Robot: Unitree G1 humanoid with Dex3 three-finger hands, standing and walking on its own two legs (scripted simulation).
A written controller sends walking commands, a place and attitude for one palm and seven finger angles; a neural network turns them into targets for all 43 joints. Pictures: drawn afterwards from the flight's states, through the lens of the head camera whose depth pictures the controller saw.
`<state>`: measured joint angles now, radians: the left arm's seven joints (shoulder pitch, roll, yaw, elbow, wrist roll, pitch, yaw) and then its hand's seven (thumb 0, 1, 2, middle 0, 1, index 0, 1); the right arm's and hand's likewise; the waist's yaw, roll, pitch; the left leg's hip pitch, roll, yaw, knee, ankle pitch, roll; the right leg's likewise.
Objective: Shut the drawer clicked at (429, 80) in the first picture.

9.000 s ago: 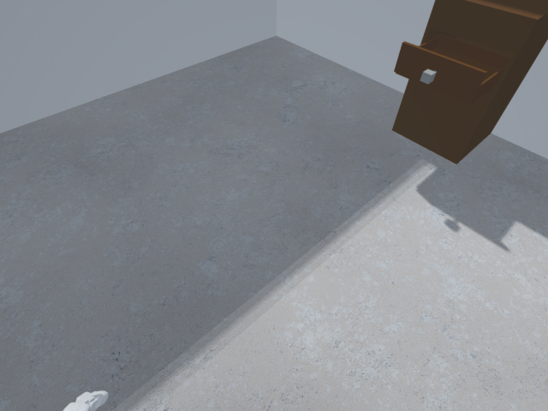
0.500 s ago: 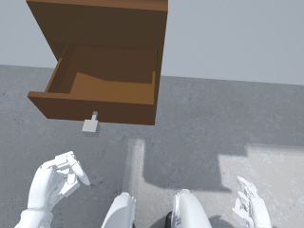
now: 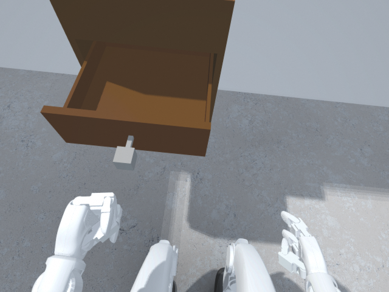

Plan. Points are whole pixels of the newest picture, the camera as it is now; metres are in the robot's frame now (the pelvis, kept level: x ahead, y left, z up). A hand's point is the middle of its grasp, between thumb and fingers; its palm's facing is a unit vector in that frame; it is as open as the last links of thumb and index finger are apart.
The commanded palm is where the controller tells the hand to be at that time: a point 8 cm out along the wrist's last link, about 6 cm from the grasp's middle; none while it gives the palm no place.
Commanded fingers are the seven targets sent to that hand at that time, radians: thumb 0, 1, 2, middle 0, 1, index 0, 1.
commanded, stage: raise the hand and make a fist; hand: left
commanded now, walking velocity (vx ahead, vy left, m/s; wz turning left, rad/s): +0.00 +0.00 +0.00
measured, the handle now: (127, 151) +0.42 +0.20 -0.07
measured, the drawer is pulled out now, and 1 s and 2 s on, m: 0.25 0.25 0.25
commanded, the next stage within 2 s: bring the fist close to the handle in 0.34 s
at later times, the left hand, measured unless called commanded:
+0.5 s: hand (116, 225) +0.23 +0.16 +0.03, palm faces -0.03 -1.00 -0.05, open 3.2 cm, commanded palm +0.22 +0.21 +0.02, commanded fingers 0.00 0.90 0.90 -1.40 -1.60 -1.40 -1.60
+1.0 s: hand (125, 207) +0.28 +0.16 -0.03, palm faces -0.06 -1.00 -0.03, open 3.2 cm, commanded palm +0.26 +0.21 -0.03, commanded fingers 0.00 0.90 0.90 -1.40 -1.60 -1.40 -1.60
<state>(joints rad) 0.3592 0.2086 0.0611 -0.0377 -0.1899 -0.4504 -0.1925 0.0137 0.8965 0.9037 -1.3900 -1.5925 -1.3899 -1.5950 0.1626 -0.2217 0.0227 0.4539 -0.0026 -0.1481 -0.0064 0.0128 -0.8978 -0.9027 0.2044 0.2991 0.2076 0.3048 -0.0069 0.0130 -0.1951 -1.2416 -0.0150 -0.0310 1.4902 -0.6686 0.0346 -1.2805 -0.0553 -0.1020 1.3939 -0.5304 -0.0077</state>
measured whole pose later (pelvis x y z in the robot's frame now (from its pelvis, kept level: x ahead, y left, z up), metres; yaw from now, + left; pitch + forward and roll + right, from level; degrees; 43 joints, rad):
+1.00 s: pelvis -0.01 -0.01 -0.04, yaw -1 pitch +28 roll -3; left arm 0.13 0.24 0.14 0.17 -0.22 -0.50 -0.22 0.01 0.90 0.90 -1.40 -1.60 -1.40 -1.60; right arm 0.15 -0.25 0.01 0.51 0.00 -0.13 0.00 0.01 -0.90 -0.90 0.20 0.30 0.21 0.30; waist -0.03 0.01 -0.21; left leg -1.42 -0.01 -0.03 1.63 -0.70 0.03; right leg -1.47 -0.05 -0.10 1.53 -0.55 -0.02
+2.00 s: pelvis -0.02 -0.01 -0.07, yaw -1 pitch +31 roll -3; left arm -0.08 0.25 0.16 0.31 -0.19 -0.49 -0.20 0.01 0.90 0.90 -1.40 -1.60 -1.40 -1.60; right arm 0.13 -0.27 0.01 0.52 0.00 -0.05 0.02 0.01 -0.90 -0.90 0.20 0.30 0.21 0.30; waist -0.05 0.01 -0.22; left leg -1.57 -0.01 -0.03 1.74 -0.72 0.02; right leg -1.62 -0.05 -0.10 1.64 -0.57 -0.03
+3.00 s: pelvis -0.04 -0.01 -0.08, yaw -1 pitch +33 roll -4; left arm -0.70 0.39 0.30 0.94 -0.10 -0.56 -0.19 0.01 0.85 0.88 -1.40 -1.60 -1.52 -1.60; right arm 0.22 -0.28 0.05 0.60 -0.04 0.00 0.00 0.01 -0.90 -0.90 0.20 0.30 0.21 0.30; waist -0.15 0.02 -0.18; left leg -1.65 -0.01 -0.03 1.75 -0.67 0.03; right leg -1.70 -0.05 -0.10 1.63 -0.51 -0.02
